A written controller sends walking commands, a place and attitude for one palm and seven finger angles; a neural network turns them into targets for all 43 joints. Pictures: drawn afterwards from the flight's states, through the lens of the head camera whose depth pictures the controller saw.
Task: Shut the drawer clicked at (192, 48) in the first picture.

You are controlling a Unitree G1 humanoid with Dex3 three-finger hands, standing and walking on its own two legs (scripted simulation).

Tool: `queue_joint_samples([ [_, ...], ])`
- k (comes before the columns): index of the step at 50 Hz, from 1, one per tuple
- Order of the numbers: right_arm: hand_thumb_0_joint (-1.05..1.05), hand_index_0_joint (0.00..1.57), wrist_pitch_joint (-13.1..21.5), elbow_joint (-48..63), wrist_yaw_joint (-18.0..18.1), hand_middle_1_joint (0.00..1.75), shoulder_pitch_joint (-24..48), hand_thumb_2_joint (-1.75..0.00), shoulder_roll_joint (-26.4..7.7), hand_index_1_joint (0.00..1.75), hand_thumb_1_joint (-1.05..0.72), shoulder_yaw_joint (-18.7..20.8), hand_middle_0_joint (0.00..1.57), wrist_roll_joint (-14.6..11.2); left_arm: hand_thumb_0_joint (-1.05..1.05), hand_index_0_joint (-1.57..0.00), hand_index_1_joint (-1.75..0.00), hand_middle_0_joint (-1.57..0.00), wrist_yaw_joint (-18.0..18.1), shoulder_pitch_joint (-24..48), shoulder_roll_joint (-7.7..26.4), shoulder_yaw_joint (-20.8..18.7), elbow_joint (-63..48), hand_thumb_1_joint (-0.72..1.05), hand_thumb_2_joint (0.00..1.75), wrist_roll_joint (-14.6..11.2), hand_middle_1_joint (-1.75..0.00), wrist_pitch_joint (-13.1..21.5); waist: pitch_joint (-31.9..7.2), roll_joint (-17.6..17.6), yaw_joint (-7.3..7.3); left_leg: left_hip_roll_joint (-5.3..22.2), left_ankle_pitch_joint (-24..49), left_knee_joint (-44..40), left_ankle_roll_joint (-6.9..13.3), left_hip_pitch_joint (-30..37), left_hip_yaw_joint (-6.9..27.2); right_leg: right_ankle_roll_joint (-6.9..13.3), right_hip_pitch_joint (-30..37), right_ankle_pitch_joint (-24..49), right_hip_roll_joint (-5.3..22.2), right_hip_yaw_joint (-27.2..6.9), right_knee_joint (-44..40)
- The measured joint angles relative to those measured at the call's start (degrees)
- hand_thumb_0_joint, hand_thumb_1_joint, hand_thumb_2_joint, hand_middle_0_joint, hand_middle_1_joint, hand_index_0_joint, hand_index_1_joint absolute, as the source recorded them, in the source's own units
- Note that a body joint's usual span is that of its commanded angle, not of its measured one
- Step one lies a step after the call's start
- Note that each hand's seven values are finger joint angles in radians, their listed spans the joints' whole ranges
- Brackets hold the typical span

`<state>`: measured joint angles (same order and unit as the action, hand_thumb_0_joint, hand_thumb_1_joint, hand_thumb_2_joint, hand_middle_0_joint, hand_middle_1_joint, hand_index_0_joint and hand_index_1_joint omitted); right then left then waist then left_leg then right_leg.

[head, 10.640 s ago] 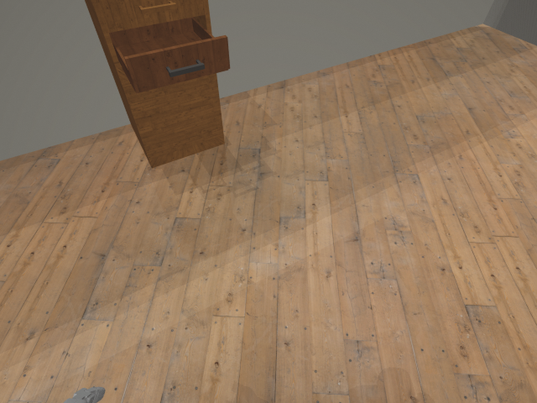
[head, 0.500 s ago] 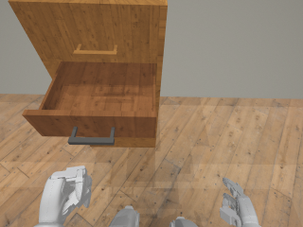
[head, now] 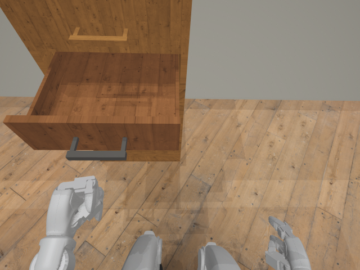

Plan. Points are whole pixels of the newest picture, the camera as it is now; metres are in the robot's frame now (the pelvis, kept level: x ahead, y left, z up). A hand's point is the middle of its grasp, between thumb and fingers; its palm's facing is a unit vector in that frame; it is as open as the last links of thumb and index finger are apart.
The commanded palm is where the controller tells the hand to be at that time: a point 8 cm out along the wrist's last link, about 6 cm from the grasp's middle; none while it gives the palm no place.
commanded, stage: bring the fist close to the handle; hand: left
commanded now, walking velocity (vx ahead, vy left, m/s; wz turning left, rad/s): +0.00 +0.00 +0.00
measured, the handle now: (98, 148) +0.38 +0.22 -0.01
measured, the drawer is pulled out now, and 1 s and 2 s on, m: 0.24 0.24 0.15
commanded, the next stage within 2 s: push the drawer shut in 0.80 s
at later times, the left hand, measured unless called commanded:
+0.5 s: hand (109, 186) +0.29 +0.18 -0.01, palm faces +0.04 -1.00 -0.03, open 3.3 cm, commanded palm +0.27 +0.22 -0.01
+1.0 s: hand (110, 188) +0.29 +0.17 -0.01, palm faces +0.04 -1.00 -0.04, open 3.3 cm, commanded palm +0.28 +0.22 -0.01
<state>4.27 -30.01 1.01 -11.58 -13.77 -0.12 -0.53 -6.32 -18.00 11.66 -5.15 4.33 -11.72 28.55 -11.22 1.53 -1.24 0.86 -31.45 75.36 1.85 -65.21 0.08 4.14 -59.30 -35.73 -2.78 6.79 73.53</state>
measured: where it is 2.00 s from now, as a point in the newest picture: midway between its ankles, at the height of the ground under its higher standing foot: outside the picture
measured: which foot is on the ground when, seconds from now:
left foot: down 0.00-1.00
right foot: down 0.00-1.00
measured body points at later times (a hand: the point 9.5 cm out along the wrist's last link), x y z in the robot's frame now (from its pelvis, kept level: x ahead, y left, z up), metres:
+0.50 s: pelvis -0.01 +0.02 -0.03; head +0.10 +0.04 +0.40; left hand +0.29 +0.23 -0.01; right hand +0.16 -0.22 -0.13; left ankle +0.04 +0.10 -0.62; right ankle +0.00 -0.08 -0.62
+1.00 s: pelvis -0.01 +0.01 -0.02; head +0.11 +0.03 +0.41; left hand +0.28 +0.22 +0.00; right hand +0.17 -0.23 -0.13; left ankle +0.04 +0.10 -0.62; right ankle +0.00 -0.08 -0.62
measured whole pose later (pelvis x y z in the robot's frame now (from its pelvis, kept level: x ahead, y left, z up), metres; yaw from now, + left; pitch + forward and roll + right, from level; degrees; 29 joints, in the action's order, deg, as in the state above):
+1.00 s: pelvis -0.01 +0.01 -0.02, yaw -1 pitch +25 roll -3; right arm -0.6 -30.8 -0.8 -9.1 -13.8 -0.4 0.1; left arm -2.1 -4.8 11.0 -3.3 14.2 -8.6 30.3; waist -11.8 1.6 -1.3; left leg 0.6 -32.3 80.7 3.2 -73.3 -0.7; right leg 3.1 -67.4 -36.6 -2.2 6.3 78.9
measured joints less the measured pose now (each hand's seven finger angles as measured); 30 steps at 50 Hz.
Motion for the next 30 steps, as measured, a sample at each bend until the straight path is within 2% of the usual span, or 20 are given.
queue_joint_samples([
  [12, 0.02, 0.2, -1.2, -0.5, -1.0, 0.3, 1.2, -0.9, 0.0, 0.3, -0.9, -0.2, 0.2, 0.5, 0.02, -1.4, -1.6, -1.4, 2.0, 7.8, -0.6, 1.3, 5.2, 0.9, 0.9, 1.6, -1.6, 0.5, -0.4, 0.0, -0.18, -0.1, -0.4, 3.3, 1.0, -5.0, -0.7, -0.7, -5.1, -0.4, 0.4, -0.5, 3.4],
  [22, 0.01, 0.2, -2.7, -1.2, -1.6, 0.3, 2.0, -0.9, 0.1, 0.3, -0.9, -0.8, 0.21, 0.9, 0.02, -1.4, -1.6, -1.4, 3.4, 14.9, -0.5, 0.7, 11.5, 0.9, 0.9, 2.7, -1.6, 1.4, -0.7, -0.1, -0.15, -0.2, -0.9, 6.3, 1.5, -9.3, -0.8, -1.1, -9.1, -0.9, 0.7, -0.3, 6.3],
  [30, 0.01, 0.2, -4.6, -0.8, -2.1, 0.3, 1.7, -0.9, 0.2, 0.3, -0.91, -0.5, 0.2, 0.5, 0.02, -1.4, -1.6, -1.4, 4.2, 13.8, -0.9, 2.0, 8.4, 0.9, 0.9, 2.9, -1.6, -0.1, -0.4, 0.4, -0.13, -0.2, -0.8, 5.7, 1.9, -8.9, -1.3, -1.5, -8.8, -0.7, 0.7, -0.9, 5.7],
])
